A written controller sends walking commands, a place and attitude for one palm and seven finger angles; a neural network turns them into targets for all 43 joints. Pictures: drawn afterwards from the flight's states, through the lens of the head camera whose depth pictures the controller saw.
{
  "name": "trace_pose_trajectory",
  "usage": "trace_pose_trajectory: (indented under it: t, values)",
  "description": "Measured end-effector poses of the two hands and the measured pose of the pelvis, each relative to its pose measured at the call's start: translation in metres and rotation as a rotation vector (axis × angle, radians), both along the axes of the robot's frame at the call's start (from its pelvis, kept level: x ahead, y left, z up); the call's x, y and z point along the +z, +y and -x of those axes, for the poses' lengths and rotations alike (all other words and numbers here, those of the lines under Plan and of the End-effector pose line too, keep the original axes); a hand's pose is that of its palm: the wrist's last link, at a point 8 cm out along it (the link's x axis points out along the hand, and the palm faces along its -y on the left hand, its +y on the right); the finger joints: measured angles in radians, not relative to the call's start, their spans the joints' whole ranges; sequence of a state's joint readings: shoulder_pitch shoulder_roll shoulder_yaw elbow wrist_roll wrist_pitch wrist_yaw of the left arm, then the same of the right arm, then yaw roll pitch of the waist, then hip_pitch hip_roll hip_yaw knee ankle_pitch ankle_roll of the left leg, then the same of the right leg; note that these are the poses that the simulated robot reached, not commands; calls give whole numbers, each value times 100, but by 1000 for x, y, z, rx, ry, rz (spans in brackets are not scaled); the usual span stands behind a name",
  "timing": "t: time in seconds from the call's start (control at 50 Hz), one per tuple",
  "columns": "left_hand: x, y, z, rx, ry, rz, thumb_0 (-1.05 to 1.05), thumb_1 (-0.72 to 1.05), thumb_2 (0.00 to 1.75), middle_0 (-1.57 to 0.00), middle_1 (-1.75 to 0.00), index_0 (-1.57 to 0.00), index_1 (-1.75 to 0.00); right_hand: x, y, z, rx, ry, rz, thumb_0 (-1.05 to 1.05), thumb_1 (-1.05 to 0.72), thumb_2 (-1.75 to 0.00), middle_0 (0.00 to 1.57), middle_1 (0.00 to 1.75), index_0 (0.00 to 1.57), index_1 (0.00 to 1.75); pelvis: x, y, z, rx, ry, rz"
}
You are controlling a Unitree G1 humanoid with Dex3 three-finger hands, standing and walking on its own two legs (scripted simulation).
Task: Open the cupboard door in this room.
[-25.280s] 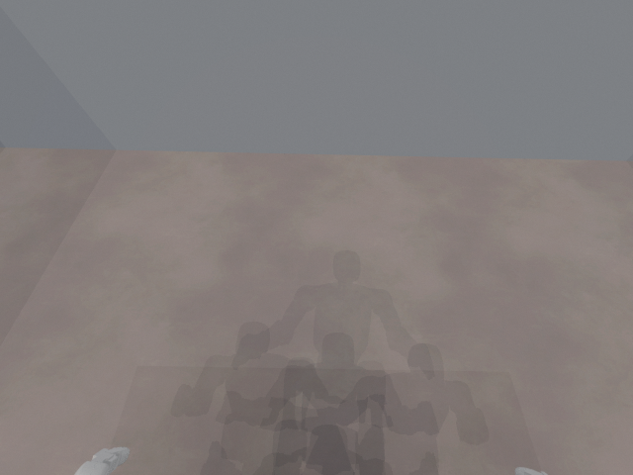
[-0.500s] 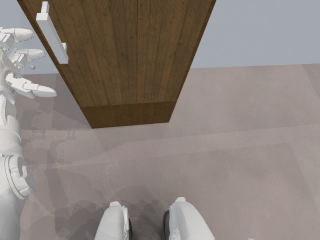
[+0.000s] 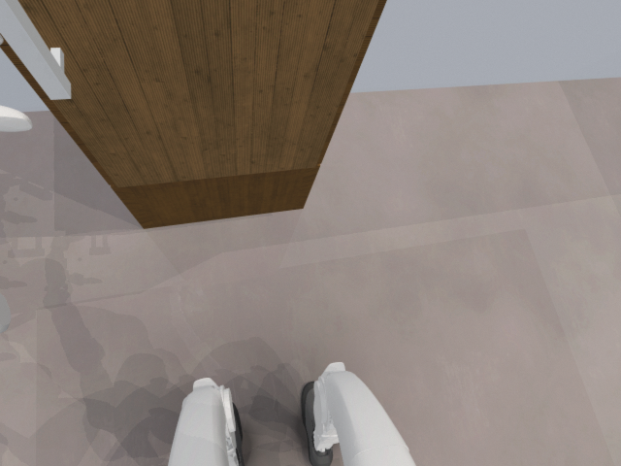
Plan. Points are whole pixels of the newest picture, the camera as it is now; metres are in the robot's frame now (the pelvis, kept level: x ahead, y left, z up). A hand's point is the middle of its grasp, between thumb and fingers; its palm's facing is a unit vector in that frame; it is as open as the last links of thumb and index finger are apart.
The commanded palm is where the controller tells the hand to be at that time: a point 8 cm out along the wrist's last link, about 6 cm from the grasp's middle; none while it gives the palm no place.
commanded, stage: move the hooked fingers beside the handle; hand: left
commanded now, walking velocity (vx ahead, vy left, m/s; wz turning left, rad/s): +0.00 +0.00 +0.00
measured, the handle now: (30, 30) +0.58 +0.24 +0.07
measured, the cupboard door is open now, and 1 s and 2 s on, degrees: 0 0 0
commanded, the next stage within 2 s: slide the fingers in behind the handle in 0.66 s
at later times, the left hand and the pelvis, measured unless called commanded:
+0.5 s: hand out of the picture +0.53 +0.29 +0.07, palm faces +0.08 -1.00 -0.01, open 14.0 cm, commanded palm +0.52 +0.31 +0.07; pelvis +0.00 +0.01 +0.01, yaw +0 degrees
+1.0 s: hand out of the picture +0.53 +0.28 +0.07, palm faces +0.11 -0.99 +0.00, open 14.0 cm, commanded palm +0.52 +0.29 +0.07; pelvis +0.00 +0.00 +0.00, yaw +1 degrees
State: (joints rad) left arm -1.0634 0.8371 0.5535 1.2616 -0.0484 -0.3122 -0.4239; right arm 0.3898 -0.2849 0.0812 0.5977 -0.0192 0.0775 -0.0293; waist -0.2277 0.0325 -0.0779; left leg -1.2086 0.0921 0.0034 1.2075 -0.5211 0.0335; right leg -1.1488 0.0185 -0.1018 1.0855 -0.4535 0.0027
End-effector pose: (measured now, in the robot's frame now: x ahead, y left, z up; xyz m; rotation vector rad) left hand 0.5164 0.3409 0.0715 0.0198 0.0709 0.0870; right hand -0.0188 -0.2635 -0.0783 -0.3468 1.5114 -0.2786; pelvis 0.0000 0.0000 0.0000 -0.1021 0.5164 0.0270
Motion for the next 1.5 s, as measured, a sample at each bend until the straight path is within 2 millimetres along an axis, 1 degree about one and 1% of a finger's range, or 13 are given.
trace_pose_trajectory:
  t: [0.12,0.32,0.4,0.52,0.62,0.82,0.92,1.24,1.38,1.5]
  values:
    - [-4,-2,2,-5,-13,27,-1,-50,30,-30,-120,-31,-121,3,7,-3,-2,-2,-11,0,-91,-90,21,30,21,30,3,4,-3,-2,-5,3]
    - [6,2,10,3,-18,4,-2,-50,30,-30,-120,-30,-120,6,16,-13,2,-38,-27,0,-91,-90,21,30,21,30,9,11,-5,1,-30,6]
    - [5,1,13,-3,-6,20,-1,-50,30,-30,-120,-30,-120,6,17,-15,10,-44,-29,0,-91,-90,21,30,21,30,10,12,-4,5,-38,4]
    - [3,-5,15,-6,-20,11,-1,-50,30,-30,-120,-30,-120,4,15,-16,20,-49,-23,0,-91,-90,21,30,21,30,9,12,-2,7,-39,3]
    - [0,-10,12,2,-25,17,-1,-50,30,-30,-120,-30,-120,2,12,-13,20,-43,-17,0,-91,-90,21,30,21,30,6,11,1,8,-35,2]
    - [0,-9,9,14,-18,-6,-2,-50,30,-30,-120,-32,-122,-2,8,-2,8,-12,-22,0,-91,-90,21,30,21,30,2,5,3,5,-24,0]
    - [0,-11,10,18,-17,5,-1,-50,30,-30,-120,-30,-122,-3,5,0,8,2,-26,0,-91,-90,21,30,21,30,2,2,2,8,-20,-1]
    - [-1,-16,12,40,-22,17,-1,-50,30,-30,-120,-26,-123,-2,-2,-14,42,-15,-22,0,-91,-90,21,30,21,30,3,-3,1,26,-23,1]
    - [-2,-18,13,44,-26,20,-1,-50,30,-30,-120,-24,-124,-3,0,-19,54,-19,-28,0,-91,-90,21,30,21,30,3,-2,-1,33,-22,3]
    - [-2,-23,15,54,-31,23,-1,-50,30,-30,-120,-20,-122,-4,5,-20,62,-10,-45,0,-91,-90,21,30,21,30,5,1,-3,40,-25,3]
